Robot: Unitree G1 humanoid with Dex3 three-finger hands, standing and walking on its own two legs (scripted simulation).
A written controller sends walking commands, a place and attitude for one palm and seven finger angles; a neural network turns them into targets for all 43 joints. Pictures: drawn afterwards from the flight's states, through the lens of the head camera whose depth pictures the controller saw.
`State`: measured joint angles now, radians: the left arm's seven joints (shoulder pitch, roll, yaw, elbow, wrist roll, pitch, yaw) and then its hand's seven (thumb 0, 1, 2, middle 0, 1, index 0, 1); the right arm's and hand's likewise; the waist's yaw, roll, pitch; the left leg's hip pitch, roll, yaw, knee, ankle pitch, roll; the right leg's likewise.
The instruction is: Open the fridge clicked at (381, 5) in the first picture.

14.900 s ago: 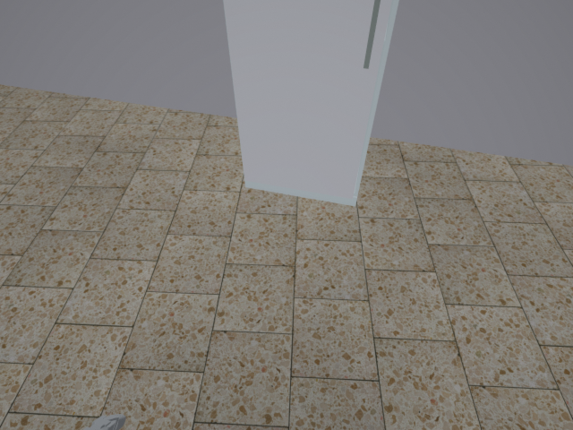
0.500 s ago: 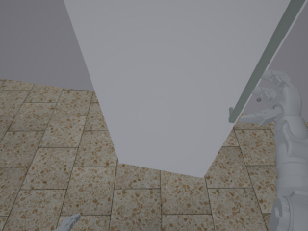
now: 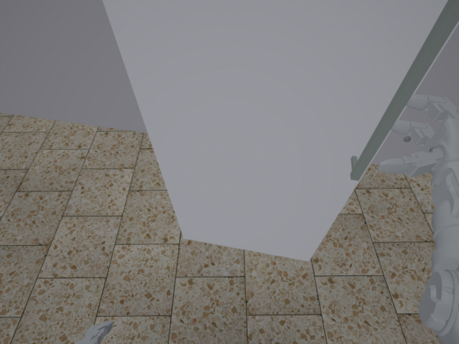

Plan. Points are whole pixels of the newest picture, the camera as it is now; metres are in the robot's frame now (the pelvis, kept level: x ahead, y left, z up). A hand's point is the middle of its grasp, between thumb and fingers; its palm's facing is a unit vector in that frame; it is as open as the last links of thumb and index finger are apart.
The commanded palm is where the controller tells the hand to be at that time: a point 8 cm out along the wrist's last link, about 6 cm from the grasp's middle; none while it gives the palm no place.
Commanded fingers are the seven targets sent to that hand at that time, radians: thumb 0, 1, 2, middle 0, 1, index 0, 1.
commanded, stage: feel for the door with the fingertips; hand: right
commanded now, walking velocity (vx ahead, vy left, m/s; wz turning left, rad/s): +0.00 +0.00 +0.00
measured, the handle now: (409, 73) +0.50 -0.21 +0.22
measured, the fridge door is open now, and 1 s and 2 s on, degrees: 0 0 0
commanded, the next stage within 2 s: slide the fingers in behind the handle in 0.18 s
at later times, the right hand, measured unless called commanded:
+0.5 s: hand (407, 138) +0.45 -0.24 +0.13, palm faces +0.08 +1.00 +0.02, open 13.8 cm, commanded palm +0.42 -0.28 +0.14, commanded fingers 0.00 0.50 -0.30 0.30 1.20 0.30 1.20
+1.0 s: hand (395, 139) +0.45 -0.22 +0.13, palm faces +0.09 +1.00 +0.01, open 14.0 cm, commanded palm +0.42 -0.26 +0.14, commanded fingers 0.00 0.50 -0.30 0.30 1.20 0.30 1.20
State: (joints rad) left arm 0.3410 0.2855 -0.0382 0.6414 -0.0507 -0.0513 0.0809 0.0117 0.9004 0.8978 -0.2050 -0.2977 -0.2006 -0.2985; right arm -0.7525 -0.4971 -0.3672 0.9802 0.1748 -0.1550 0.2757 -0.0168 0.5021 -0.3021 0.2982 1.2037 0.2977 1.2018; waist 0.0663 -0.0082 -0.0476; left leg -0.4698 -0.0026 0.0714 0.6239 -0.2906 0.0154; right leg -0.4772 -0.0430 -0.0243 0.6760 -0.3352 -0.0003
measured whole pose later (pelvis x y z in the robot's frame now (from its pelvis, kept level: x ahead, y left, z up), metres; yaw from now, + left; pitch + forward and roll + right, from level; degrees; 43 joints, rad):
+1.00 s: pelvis +0.00 -0.02 +0.00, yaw +1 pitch +8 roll +2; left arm 0.34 0.26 -0.04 0.63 -0.04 -0.06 0.05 0.01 0.90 0.90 -0.21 -0.30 -0.20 -0.30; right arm -0.69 -0.39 -0.32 0.84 0.16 -0.16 0.17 -0.02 0.50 -0.30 0.30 1.21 0.30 1.20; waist 0.06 -0.01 -0.06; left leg -0.47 0.01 0.05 0.63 -0.29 0.00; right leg -0.48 -0.03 -0.04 0.69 -0.35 -0.02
